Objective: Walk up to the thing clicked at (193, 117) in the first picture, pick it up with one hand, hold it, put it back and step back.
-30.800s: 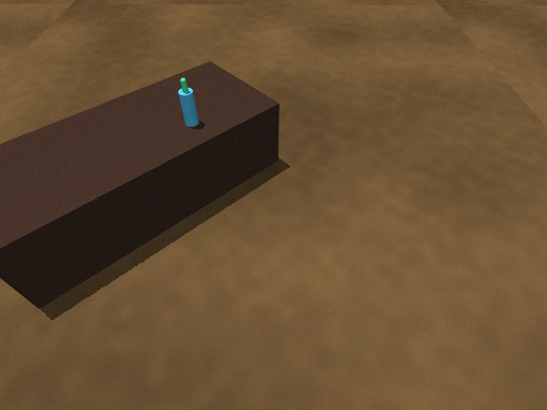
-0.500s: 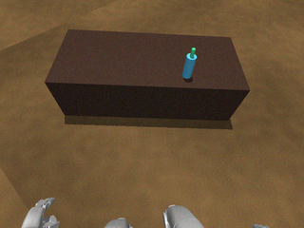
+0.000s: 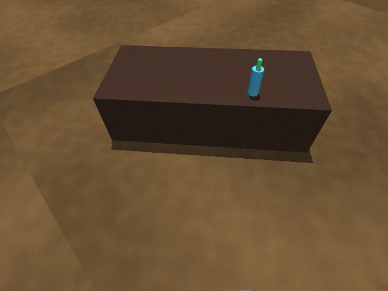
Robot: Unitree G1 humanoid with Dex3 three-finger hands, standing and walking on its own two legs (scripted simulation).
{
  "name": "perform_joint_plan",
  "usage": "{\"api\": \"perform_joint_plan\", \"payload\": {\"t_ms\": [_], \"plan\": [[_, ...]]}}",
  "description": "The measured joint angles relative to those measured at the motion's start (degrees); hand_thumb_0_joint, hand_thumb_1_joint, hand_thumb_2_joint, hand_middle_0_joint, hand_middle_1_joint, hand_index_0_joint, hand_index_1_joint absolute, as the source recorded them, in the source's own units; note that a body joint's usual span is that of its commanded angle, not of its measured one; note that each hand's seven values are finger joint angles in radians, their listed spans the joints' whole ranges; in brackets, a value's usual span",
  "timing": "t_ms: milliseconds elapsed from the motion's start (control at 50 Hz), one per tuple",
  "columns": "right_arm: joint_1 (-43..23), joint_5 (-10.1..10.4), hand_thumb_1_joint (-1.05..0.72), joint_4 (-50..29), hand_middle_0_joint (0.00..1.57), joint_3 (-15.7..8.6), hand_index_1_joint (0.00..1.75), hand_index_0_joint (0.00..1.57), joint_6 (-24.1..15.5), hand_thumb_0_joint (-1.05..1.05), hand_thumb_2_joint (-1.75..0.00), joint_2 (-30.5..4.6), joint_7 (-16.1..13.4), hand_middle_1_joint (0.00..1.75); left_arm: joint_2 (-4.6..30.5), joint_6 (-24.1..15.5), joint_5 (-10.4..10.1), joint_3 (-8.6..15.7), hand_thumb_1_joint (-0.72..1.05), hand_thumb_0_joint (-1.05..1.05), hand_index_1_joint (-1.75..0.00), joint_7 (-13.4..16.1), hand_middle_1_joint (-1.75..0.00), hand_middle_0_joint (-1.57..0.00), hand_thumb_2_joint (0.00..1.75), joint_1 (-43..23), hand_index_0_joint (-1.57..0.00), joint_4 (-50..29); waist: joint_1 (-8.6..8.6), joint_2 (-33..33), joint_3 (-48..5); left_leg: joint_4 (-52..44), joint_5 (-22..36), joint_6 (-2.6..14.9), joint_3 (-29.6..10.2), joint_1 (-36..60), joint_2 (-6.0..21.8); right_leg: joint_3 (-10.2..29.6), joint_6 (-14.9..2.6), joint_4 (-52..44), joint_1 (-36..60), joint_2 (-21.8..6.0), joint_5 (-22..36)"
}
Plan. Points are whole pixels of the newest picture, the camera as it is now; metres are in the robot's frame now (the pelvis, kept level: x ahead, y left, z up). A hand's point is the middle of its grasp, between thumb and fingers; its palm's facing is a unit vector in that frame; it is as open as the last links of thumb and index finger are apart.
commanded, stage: step back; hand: right
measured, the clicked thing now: (256, 76) +1.12 -0.28 -0.29
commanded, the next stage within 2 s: stand in 0.88 s
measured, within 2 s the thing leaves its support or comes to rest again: neither
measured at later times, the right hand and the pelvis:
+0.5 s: hand out of the picture +0.10 -0.26 -0.14, palm faces -0.02 +0.92 -0.39, open 7.4 cm; pelvis +0.02 +0.01 +0.01, yaw -1 degrees
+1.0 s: hand out of the picture +0.14 -0.23 -0.12, palm faces +0.04 +0.94 -0.33, open 7.4 cm; pelvis +0.03 +0.02 +0.03, yaw -3 degrees
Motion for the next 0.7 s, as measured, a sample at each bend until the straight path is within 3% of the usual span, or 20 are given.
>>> {"api": "perform_joint_plan", "payload": {"t_ms": [40, 100, 160, 220, 260, 280, 320, 360, 440, 500, 580, 640, 700], "plan": [[-0.18, -0.28, -0.91, 1.45, 0.20, -0.24, 0.30, 0.20, -0.79, 0.01, -0.90, 1.33, 0.11, 0.30, 1.03, 0.48, -0.34, 0.02, 0.90, 0.00, -0.30, 0.10, -0.30, -0.21, 0.89, -0.05, -0.21, 0.70, 0.38, -2.66, 0.79, -3.97, 7.09, 0.56, 1.65, 2.01, -1.69, 1.94, 0.00, 2.08, -0.55, -1.49, -1.94], [0.63, -0.45, -0.91, 1.67, 0.20, 0.24, 0.30, 0.20, -2.00, 0.01, -0.90, 2.43, 0.43, 0.30, 1.14, 1.21, -1.04, -0.18, 0.91, 0.00, -0.30, -0.03, -0.30, -0.20, 0.90, 0.84, -0.20, 3.30, -0.87, -2.81, -0.73, -5.21, 7.89, 1.93, 1.60, 2.20, -1.38, 4.23, -0.48, 6.89, -2.27, 0.99, -7.06], [0.65, -0.53, -0.90, 1.82, 0.20, 0.85, 0.30, 0.21, -2.88, 0.01, -0.90, 3.47, 0.30, 0.30, 1.40, 0.71, -1.46, -0.26, 0.91, 0.01, -0.30, -0.62, -0.30, -0.20, 0.90, 1.38, -0.20, 4.66, -1.36, -3.21, -1.19, -7.45, 9.12, 1.42, 1.86, 3.47, -0.61, 3.94, -0.59, 6.62, -1.97, 1.73, -5.81], [0.17, -0.56, -0.90, 1.75, 0.21, 0.92, 0.30, 0.21, -2.80, 0.01, -0.90, 3.61, 0.43, 0.30, 0.91, -0.03, -1.44, -0.24, 0.91, 0.01, -0.30, -0.99, -0.30, -0.20, 0.90, 1.56, -0.20, 5.41, -1.66, -2.62, -1.62, -7.00, 8.62, 0.67, 1.90, 3.59, 0.47, 2.69, -0.56, -1.32, 1.59, 2.28, -4.48], [-0.42, -0.14, -0.90, 1.75, 0.21, 0.86, 0.30, 0.21, -2.34, 0.01, -0.90, 3.10, 0.28, 0.30, -0.16, -0.75, -1.18, -0.22, 0.91, 0.01, -0.30, -0.73, -0.30, -0.20, 0.90, 0.92, -0.20, 5.98, -1.61, -0.86, -1.21, -4.73, 7.22, -0.04, 1.30, 3.24, 1.97, 1.66, -0.57, -6.81, 4.28, 3.67, 3.23], [-0.58, 0.13, -0.90, 1.79, 0.21, 0.84, 0.30, 0.21, -2.06, 0.01, -0.90, 2.86, 0.13, 0.30, -0.82, -1.18, -0.96, -0.30, 0.91, 0.01, -0.30, -0.59, -0.30, -0.20, 0.90, 0.61, -0.20, 6.04, -1.63, 0.20, -1.23, -3.17, 6.37, 0.30, 0.26, 2.63, 2.48, 0.99, -0.55, -7.24, 4.67, 4.40, 4.15], [-1.06, 0.30, -0.90, 2.10, 0.20, 0.83, 0.30, 0.21, -1.66, 0.01, -0.90, 2.91, -0.24, 0.30, -1.51, -2.02, -0.70, -0.53, 0.91, 0.00, -0.30, -0.63, -0.30, -0.20, 0.90, 0.33, -0.20, 5.70, -1.06, 0.19, -1.64, 1.88, 0.79, 0.72, -0.88, 0.37, 1.36, 0.86, -0.88, -6.56, 4.41, 4.25, 3.29], [-1.57, 0.39, -0.90, 2.10, 0.20, 0.79, 0.30, 0.20, -1.77, 0.01, -0.90, 2.64, -0.34, 0.30, -2.19, -2.52, -0.81, -0.82, 0.91, 0.00, -0.30, -0.60, -0.30, -0.20, 0.90, -0.01, -0.20, 5.26, -0.51, -0.11, -1.44, 5.96, -0.97, 0.90, -0.98, -1.61, 0.43, 1.03, -0.93, -6.63, 4.81, 3.55, 2.84], [-2.66, 0.44, -0.91, 2.26, 0.20, 0.46, 0.30, 0.20, -2.75, 0.01, -0.90, 1.92, -0.10, 0.30, -2.69, -2.48, -0.80, -1.51, 0.90, 0.00, -0.30, -0.63, -0.30, -0.20, 0.89, -0.78, -0.21, 5.11, -0.23, -0.50, -1.33, 1.00, 1.97, 0.78, 1.09, -2.14, 1.70, 1.11, 0.02, -6.54, 5.12, 2.33, 2.24], [-3.68, 0.06, -0.91, 2.90, 0.20, 0.06, 0.30, 0.20, -3.45, 0.01, -0.90, 2.08, -0.40, 0.30, -2.18, -1.54, -1.28, -1.95, 0.90, 0.00, -0.30, -0.58, -0.30, -0.21, 0.89, -1.71, -0.21, 5.35, -0.40, -1.91, -0.83, -6.26, 12.20, 0.21, 2.71, 0.38, 1.13, 1.94, 1.13, -3.64, 4.53, 0.82, 0.25], [-5.10, 0.19, -0.91, 3.96, 0.20, 1.07, 0.30, 0.20, -3.56, 0.01, -0.90, 3.36, -0.42, 0.30, -1.51, -0.61, -2.13, -2.25, 0.91, 0.00, -0.30, -0.27, -0.30, -0.20, 0.90, -2.78, -0.20, 6.68, -0.48, -2.81, -1.36, -6.34, 10.63, 0.42, 3.82, 1.01, 1.43, 3.62, -0.02, -4.80, 5.10, 1.59, -0.17], [-6.43, 0.58, -0.91, 4.80, 0.20, 1.85, 0.30, 0.20, -3.36, 0.01, -0.90, 4.26, -0.52, 0.30, -1.25, -1.23, -2.32, -2.27, 0.91, 0.00, -0.30, -0.15, -0.30, -0.20, 0.90, -3.68, -0.20, 7.70, -0.61, -2.40, -1.30, -7.23, 10.51, 0.07, 3.69, 1.89, 2.42, 3.47, 1.40, -8.35, 7.03, 2.47, 2.10], [-7.95, 0.90, -0.90, 5.26, 0.20, 2.26, 0.30, 0.20, -3.31, 0.01, -0.90, 4.97, -0.64, 0.30, -1.06, -1.47, -2.43, -2.43, 0.91, 0.00, -0.30, -0.11, -0.30, -0.20, 0.90, -4.49, -0.20, 8.23, -0.83, -2.41, -1.21, -9.13, 11.21, -0.05, 3.95, 2.90, 2.50, 3.68, 1.55, -10.28, 7.95, 2.55, 2.70]]}}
